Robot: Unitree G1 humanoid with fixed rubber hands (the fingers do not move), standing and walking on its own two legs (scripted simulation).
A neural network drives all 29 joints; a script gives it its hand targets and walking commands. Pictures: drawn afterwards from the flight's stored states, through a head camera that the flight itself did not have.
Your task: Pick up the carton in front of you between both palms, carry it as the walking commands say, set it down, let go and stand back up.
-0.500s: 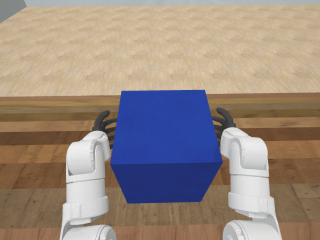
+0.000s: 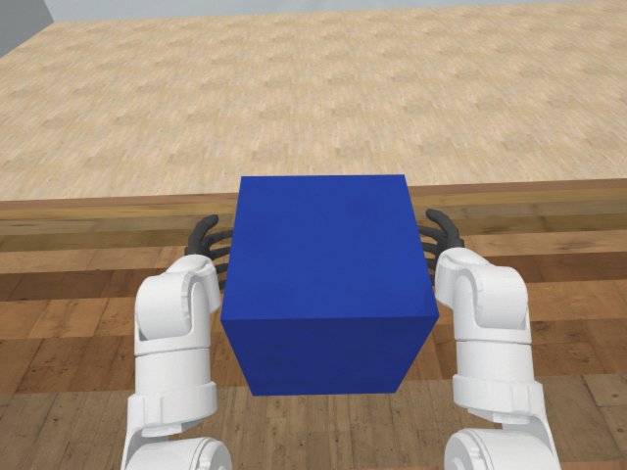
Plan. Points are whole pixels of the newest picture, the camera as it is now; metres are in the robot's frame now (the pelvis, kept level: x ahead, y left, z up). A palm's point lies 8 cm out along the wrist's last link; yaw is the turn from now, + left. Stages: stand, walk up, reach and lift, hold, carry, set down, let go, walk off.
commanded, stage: carry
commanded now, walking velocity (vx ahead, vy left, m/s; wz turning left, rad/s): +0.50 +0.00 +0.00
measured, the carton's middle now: (323, 292) +0.34 -0.01 +0.05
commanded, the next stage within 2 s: none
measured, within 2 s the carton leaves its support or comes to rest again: neither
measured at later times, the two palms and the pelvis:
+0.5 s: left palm (227, 175) +0.56 +0.14 +0.10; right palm (409, 172) +0.53 -0.16 +0.11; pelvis +0.22 +0.01 -0.02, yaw -3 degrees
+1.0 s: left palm (233, 151) +0.85 +0.19 -0.04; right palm (352, 139) +0.87 -0.11 -0.03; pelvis +0.53 +0.00 -0.15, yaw -3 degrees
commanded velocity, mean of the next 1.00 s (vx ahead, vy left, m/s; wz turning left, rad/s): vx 0.50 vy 0.00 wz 0.00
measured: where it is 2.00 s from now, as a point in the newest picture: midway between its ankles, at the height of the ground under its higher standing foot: (308, 281)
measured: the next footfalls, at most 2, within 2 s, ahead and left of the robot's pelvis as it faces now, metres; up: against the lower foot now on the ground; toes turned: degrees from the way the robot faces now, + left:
left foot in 0.46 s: +0.30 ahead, +0.08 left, +0.00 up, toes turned +1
right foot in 0.82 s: +0.52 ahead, -0.04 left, -0.13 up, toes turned -5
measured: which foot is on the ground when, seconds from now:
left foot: up 0.00-0.44, down 0.46-0.80, up 0.82-1.00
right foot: down 0.00-0.48, up 0.50-0.80, down 0.82-1.00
